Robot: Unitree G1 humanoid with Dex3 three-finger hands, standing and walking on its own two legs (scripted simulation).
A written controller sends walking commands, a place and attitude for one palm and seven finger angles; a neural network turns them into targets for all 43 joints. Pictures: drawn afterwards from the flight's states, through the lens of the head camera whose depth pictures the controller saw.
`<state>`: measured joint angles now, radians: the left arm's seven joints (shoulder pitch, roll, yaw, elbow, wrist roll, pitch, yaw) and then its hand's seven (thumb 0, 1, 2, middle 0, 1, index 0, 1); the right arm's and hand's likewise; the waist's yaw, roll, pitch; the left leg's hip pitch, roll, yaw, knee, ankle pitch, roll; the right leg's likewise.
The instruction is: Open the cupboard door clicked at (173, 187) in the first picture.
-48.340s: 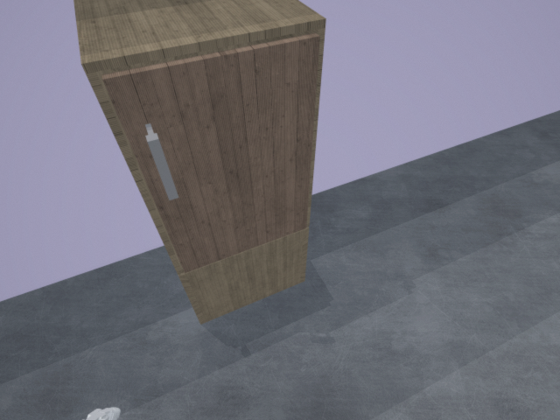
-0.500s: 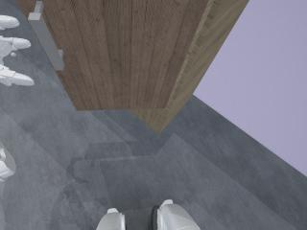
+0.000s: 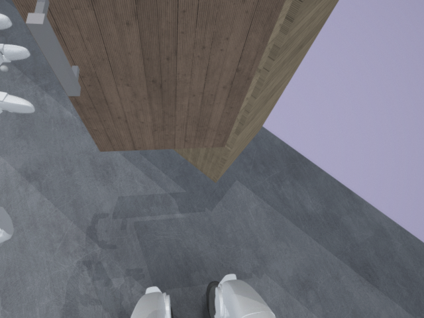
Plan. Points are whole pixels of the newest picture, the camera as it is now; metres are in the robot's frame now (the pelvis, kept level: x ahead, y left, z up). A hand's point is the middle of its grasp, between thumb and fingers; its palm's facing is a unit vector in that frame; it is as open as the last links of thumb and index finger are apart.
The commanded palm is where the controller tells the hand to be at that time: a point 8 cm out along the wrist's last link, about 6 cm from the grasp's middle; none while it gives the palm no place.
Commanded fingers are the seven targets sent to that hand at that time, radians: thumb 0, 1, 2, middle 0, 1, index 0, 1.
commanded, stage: move the hooked fingers beside the handle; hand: left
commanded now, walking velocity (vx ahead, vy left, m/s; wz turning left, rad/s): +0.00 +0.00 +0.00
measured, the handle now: (59, 51) +0.55 +0.21 +0.10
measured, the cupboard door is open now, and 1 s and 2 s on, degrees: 44 44 44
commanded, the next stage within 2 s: slide the fingers in behind the handle in 0.14 s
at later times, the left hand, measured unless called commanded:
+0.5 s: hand (16, 73) +0.50 +0.26 +0.10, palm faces -0.03 -1.00 -0.01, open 14.0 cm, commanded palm +0.49 +0.30 +0.09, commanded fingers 0.00 -0.50 0.30 -0.30 -1.20 -0.30 -1.20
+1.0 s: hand (42, 75) +0.50 +0.23 +0.10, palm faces -0.04 -1.00 -0.01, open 14.0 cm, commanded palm +0.48 +0.27 +0.09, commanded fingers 0.00 -0.50 0.30 -0.30 -1.20 -0.30 -1.20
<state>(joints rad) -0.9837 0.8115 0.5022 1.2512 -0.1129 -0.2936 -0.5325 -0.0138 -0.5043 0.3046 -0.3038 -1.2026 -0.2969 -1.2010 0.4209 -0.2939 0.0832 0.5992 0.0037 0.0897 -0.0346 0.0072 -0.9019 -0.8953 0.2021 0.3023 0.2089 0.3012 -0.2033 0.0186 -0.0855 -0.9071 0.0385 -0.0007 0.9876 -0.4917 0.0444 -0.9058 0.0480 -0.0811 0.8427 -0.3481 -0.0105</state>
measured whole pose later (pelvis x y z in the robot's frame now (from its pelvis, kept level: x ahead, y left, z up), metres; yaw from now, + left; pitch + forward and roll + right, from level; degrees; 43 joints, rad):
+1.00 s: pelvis +0.00 -0.01 +0.01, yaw +1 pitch +21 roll -4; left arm -0.90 0.64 0.43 1.18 -0.13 -0.32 -0.42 -0.01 -0.50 0.30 -0.30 -1.20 -0.29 -1.20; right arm 0.41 -0.29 0.06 0.60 0.00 0.07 -0.02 0.01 -0.90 -0.90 0.20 0.30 0.21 0.30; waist -0.18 0.03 -0.10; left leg -0.83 0.03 0.01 0.95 -0.48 0.04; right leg -0.85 0.04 -0.07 0.83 -0.35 -0.02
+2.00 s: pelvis +0.00 -0.01 +0.01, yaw +1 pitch +20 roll -3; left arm -0.92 0.54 0.38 1.17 -0.10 -0.35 -0.30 -0.01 -0.50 0.31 -0.31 -1.20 -0.30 -1.21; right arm 0.42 -0.28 0.04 0.63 -0.01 0.04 -0.01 0.01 -0.90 -0.90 0.20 0.30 0.21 0.30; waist -0.18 0.03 -0.10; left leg -0.83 0.03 0.01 0.94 -0.47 0.03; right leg -0.85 0.04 -0.07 0.85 -0.36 -0.03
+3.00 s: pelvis +0.00 -0.01 +0.01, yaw -1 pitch +19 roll -3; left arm -0.76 0.48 0.40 1.03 -0.14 -0.34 -0.30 -0.01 0.74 0.80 -0.37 -1.35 -0.35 -1.35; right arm 0.44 -0.27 0.04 0.60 0.00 0.06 0.00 0.01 -0.90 -0.90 0.20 0.30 0.21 0.30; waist -0.16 0.04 -0.13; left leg -0.77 0.03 0.04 0.91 -0.47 0.04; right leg -0.81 0.04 -0.03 0.82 -0.35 -0.01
